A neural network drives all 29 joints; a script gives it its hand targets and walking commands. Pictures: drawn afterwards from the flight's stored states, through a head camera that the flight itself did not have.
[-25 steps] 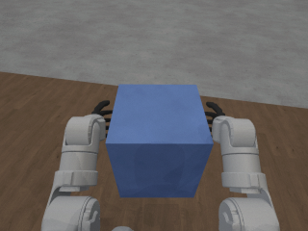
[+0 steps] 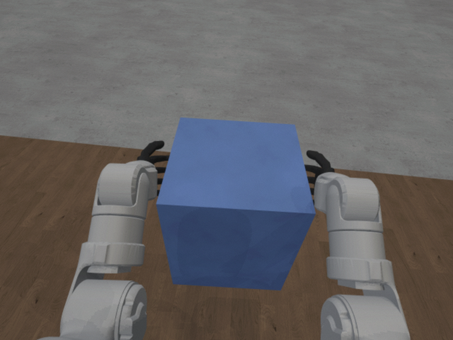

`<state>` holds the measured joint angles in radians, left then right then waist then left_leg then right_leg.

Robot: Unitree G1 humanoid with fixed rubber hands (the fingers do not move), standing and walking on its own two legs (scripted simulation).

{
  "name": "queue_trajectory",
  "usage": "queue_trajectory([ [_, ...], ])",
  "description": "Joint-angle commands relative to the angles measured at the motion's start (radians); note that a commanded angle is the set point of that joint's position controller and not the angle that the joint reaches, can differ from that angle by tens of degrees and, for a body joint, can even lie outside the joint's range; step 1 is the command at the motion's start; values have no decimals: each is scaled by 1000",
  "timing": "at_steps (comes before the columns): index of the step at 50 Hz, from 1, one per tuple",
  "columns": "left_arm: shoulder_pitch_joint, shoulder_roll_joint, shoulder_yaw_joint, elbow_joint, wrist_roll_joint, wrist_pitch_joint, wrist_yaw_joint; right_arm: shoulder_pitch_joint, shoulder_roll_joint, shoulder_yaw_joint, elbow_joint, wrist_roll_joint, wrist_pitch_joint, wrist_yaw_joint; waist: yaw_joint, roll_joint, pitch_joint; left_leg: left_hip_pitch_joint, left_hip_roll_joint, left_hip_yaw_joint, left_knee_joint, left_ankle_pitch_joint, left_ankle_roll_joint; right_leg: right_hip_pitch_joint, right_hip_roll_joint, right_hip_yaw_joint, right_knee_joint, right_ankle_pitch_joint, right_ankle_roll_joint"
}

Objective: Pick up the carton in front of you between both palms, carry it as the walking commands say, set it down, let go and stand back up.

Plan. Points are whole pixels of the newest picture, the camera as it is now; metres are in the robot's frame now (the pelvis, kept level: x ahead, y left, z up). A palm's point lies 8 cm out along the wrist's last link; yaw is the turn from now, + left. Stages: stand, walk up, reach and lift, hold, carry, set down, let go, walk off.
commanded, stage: carry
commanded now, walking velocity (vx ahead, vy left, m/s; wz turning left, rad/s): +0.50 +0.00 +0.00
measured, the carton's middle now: (232, 206) +0.36 -0.01 +0.03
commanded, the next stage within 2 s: none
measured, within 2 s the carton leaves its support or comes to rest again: neither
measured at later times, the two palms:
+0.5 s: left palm (184, 102) +0.65 +0.11 +0.05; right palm (302, 103) +0.66 -0.19 +0.05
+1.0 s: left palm (184, 54) +0.96 +0.14 +0.01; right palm (274, 58) +0.96 -0.16 +0.02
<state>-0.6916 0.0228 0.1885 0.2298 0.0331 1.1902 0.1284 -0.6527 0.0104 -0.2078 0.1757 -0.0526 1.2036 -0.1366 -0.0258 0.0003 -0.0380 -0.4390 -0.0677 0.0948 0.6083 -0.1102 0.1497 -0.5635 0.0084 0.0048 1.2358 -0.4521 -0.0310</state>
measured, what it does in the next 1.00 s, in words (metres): goes down: right foot 0.05 m lower, then left foot 0.05 m lower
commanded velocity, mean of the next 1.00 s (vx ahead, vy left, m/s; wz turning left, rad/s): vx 0.50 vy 0.00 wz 0.00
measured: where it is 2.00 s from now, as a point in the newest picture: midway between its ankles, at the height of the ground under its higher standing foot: (225, 185)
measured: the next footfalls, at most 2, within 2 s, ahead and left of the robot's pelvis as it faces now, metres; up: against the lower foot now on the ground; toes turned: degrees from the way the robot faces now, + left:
right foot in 0.34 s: +0.37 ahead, -0.10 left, -0.05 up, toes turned -1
left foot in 0.88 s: +0.69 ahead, +0.03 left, -0.09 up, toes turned +1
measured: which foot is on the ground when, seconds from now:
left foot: down 0.00-0.34, up 0.36-0.86, down 0.88-1.00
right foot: up 0.00-0.32, down 0.34-0.88, up 0.90-1.00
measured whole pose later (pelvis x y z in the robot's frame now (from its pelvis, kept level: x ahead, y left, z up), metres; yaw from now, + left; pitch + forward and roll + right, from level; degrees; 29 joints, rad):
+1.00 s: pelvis +0.60 -0.01 -0.10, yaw +0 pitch +4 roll -1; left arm -0.71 0.04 0.18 0.28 0.01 1.17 0.13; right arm -0.67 0.02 -0.22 0.21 -0.08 1.20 -0.14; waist 0.00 0.00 -0.07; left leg -0.48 -0.06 0.09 0.65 -0.10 0.15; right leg -0.49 0.04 0.00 1.32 -0.50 -0.04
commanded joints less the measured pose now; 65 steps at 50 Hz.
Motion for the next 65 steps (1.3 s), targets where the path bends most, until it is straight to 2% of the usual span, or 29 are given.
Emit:
queue_trajectory([
  [1, -721, -1154, -579, -186, -390, -36, -198, -856, 1148, 644, -203, 499, -48, 242, -4, 91, -468, 437, 295, -386, -173, 316, 82, -139, -45, 4, -109, 68, 17],
  [6, -667, -1122, -604, -233, -359, -42, -173, -806, 1131, 667, -239, 510, -54, 246, -44, 118, -487, 576, 243, -275, -94, 643, 49, -228, -36, -25, -299, 303, 13],
  [12, -617, -1039, -597, -210, -321, -18, -181, -718, 1073, 669, -180, 481, -44, 251, -97, 103, -419, 590, 160, -192, 3, 572, 24, -95, 33, -101, -700, 591, -21],
  [14, -589, -1011, -569, -151, -301, -10, -193, -711, 1066, 662, -123, 473, -44, 257, -69, 108, -387, 513, 165, -175, 75, 502, 5, 49, 31, -98, -804, 664, -47],
  [15, -565, -998, -549, -113, -290, -7, -199, -715, 1066, 656, -92, 470, -44, 260, -29, 101, -395, 465, 156, -142, 168, 521, -18, 176, 32, -110, -860, 694, -61],
  [16, -558, -988, -528, -85, -281, -7, -206, -705, 1065, 647, -58, 466, -46, 262, 17, 77, -426, 365, 135, -97, 305, 456, -47, 366, 14, -117, -883, 750, -64],
  [17, -544, -976, -501, -54, -274, -7, -216, -715, 1058, 630, -37, 460, -48, 263, 46, -17, -459, 150, 99, -85, 488, 89, -73, 586, -120, 4, -767, 985, -68],
  [18, -560, -962, -475, -12, -265, -7, -221, -732, 1076, 611, 1, 449, -43, 264, 27, -176, -519, -99, 31, -77, 630, -506, -105, 834, -341, 273, -572, 1350, -134],
  [19, -569, -947, -468, 20, -268, -13, -223, -740, 1100, 594, 42, 448, -38, 258, 80, -325, -614, -324, -20, -121, 859, -563, -132, 971, -445, 552, -644, 980, -310],
  [20, -569, -1005, -477, 18, -300, -22, -231, -772, 1102, 594, 10, 445, -42, 254, 92, -235, -584, -387, 28, -136, 849, -505, -112, 893, -392, 594, -726, 561, -295],
  [21, -650, -1053, -501, -40, -331, -30, -240, -826, 1124, 598, -25, 448, -49, 250, 84, -148, -511, -389, 46, -129, 805, -441, -108, 775, -323, 527, -769, 421, -248],
  [22, -732, -1100, -531, -104, -369, -36, -245, -850, 1142, 596, -60, 449, -56, 243, 65, -65, -457, -358, 69, -132, 744, -384, -111, 658, -297, 469, -793, 427, -219],
  [23, -799, -1139, -563, -160, -407, -40, -246, -852, 1155, 595, -88, 446, -61, 232, 53, -42, -440, -313, 92, -139, 687, -354, -113, 568, -289, 425, -808, 422, -212],
  [26, -829, -1179, -603, -241, -466, -48, -240, -800, 1162, 604, -135, 437, -65, 201, 51, -73, -456, -272, 110, -116, 578, -273, -125, 511, -249, 322, -822, 477, -200],
  [29, -768, -1174, -618, -261, -473, -48, -241, -732, 1140, 616, -163, 408, -70, 181, 71, -90, -476, -357, 117, -96, 483, -164, -136, 626, -235, 250, -764, 806, -189],
  [32, -735, -1156, -641, -282, -476, -47, -244, -707, 1108, 637, -196, 388, -71, 171, 96, -98, -478, -402, 106, -75, 361, -46, -131, 715, -202, 195, -721, 987, -158],
  [39, -658, -1085, -649, -225, -464, -28, -254, -649, 994, 625, -167, 328, -35, 172, 159, -103, -393, -230, 17, 11, -102, 264, -83, 741, -105, 91, -618, 945, -126],
  [40, -653, -1081, -644, -197, -461, -27, -257, -636, 977, 610, -141, 316, -29, 177, 147, -106, -383, -142, 14, 9, -162, 302, -68, 702, -105, 77, -583, 920, -116],
  [42, -660, -1089, -637, -136, -464, -27, -265, -618, 951, 573, -81, 293, -24, 187, 69, -99, -416, 146, 20, 28, -251, 375, -48, 579, -90, 19, -405, 920, -71],
  [43, -679, -1090, -632, -112, -461, -31, -269, -610, 938, 551, -59, 284, -23, 194, 24, -66, -446, 350, 87, -22, -216, 447, -47, 429, -69, -3, -254, 755, -49],
  [44, -688, -1093, -621, -85, -453, -32, -272, -613, 922, 524, -29, 282, -21, 203, 18, 61, -488, 581, 280, -212, -44, 829, -36, 183, -18, -20, -75, 222, -33],
  [45, -713, -1102, -603, -42, -450, -19, -271, -626, 906, 499, 20, 266, -22, 206, -11, 277, -569, 821, 472, -521, 32, 1015, 109, -67, 84, 7, 143, -205, 13],
  [46, -736, -1115, -589, -43, -446, -16, -267, -631, 903, 483, 37, 272, -26, 210, -48, 276, -638, 869, 512, -681, -26, 592, 223, -216, 66, 40, 282, -210, 10],
  [47, -774, -1131, -587, -72, -450, -21, -261, -647, 959, 501, 23, 300, -31, 219, -47, 184, -587, 767, 449, -696, -109, 213, 217, -279, 26, 54, 271, -145, -8],
  [48, -821, -1151, -588, -111, -452, -27, -252, -728, 1023, 532, -38, 347, -38, 228, -26, 88, -512, 628, 384, -630, -154, 65, 170, -271, -4, 47, 193, -72, -11],
  [49, -842, -1166, -583, -134, -447, -31, -241, -813, 1074, 565, -101, 392, -42, 234, -2, 42, -457, 506, 346, -552, -177, 78, 130, -223, -33, 43, 89, -19, -6],
  [51, -811, -1177, -576, -169, -427, -36, -216, -889, 1131, 604, -168, 459, -44, 239, 11, 50, -429, 359, 306, -444, -209, 99, 84, -110, -46, 22, -23, 32, 7],
  [57, -679, -1153, -593, -207, -373, -41, -172, -805, 1133, 639, -213, 504, -48, 249, -34, 117, -488, 565, 256, -298, -112, 624, 44, -245, -45, -22, -227, 250, 24],
  [65, -620, -1040, -588, -192, -315, -13, -178, -726, 1068, 659, -166, 481, -39, 257, -98, 99, -409, 609, 157, -202, 1, 585, 11, -106, 36, -104, -720, 625, -27],
])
